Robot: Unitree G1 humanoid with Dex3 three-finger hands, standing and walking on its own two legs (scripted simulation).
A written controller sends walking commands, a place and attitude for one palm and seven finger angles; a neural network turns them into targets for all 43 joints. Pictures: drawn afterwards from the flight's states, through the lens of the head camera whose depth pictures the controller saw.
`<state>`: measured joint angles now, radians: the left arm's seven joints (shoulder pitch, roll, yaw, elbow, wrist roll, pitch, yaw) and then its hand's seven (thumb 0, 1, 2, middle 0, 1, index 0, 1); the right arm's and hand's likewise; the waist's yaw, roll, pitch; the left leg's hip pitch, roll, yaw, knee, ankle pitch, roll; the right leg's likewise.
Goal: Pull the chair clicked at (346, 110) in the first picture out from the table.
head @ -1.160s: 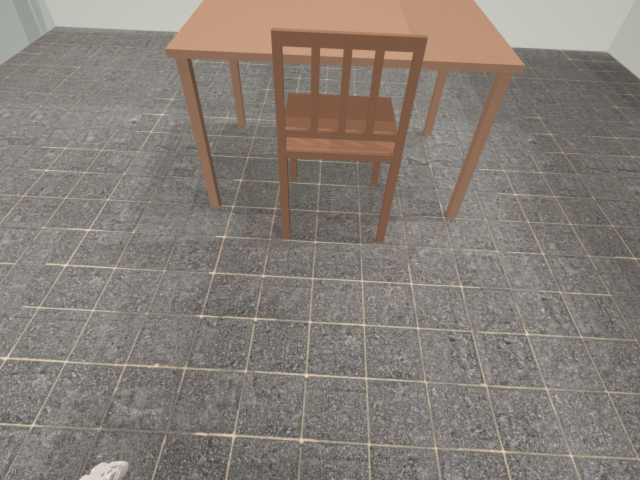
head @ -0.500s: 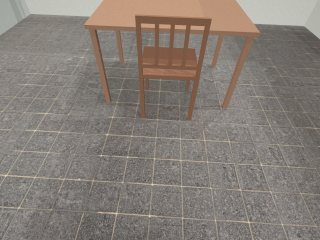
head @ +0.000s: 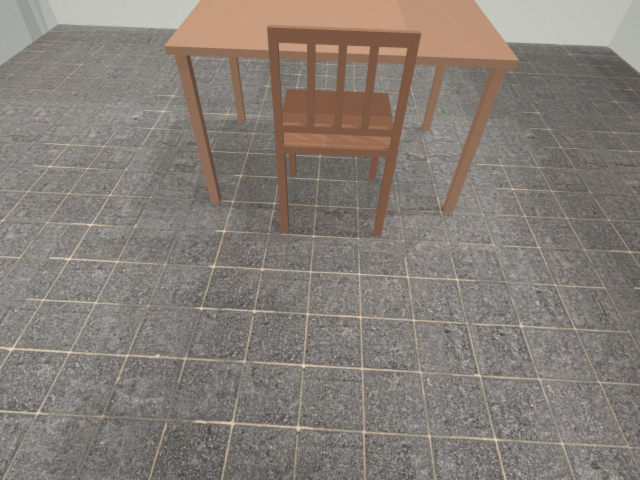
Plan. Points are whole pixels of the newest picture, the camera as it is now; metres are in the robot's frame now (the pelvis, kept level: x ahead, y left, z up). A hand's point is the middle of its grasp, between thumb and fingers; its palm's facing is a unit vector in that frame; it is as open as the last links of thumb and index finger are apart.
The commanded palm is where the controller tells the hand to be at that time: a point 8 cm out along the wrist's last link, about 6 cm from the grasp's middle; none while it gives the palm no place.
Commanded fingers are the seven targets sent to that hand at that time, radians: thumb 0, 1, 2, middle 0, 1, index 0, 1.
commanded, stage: look at it before walking up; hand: left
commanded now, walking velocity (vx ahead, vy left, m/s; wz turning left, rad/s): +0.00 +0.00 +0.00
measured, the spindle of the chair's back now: (340, 88) +1.24 +0.00 -0.11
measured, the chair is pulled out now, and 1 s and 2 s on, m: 0.00 0.00 0.00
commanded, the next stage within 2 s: walk to a spot facing it in 0.28 s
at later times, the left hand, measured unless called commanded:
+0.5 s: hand out of the picture +0.08 +0.24 -0.16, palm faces -0.04 -0.95 -0.32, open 7.4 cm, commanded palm none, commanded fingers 0.00 0.90 0.90 -0.20 -0.30 -0.20 -0.30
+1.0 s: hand (249, 461) +0.19 +0.12 -0.18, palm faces -0.20 -0.96 -0.20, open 7.4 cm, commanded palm none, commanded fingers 0.00 0.90 0.90 -0.20 -0.30 -0.20 -0.30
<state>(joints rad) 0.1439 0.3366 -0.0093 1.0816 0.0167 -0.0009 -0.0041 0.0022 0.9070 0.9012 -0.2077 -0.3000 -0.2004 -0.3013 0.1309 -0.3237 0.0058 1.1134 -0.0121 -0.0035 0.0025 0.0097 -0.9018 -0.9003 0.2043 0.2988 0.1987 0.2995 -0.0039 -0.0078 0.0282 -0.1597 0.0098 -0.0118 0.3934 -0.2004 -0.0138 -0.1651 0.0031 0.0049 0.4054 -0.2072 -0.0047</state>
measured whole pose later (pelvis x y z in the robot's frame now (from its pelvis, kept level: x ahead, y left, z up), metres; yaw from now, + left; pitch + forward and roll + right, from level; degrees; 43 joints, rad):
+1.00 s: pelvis +0.15 -0.07 -0.01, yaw -15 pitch -1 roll +0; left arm 0.35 0.18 0.04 1.03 0.03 -0.05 -0.01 0.00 0.91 0.90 -0.21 -0.30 -0.20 -0.30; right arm 0.24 -0.21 -0.05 1.04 -0.03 0.00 0.01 0.02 -0.91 -0.90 0.20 0.30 0.19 0.30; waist 0.01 0.00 0.03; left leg -0.53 0.13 0.08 1.15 -0.31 -0.04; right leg -0.18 0.04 -0.05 0.49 -0.30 -0.07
